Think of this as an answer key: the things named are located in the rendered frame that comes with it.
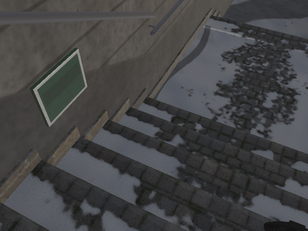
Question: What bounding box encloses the robot right hand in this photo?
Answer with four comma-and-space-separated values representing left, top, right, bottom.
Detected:
264, 220, 308, 231

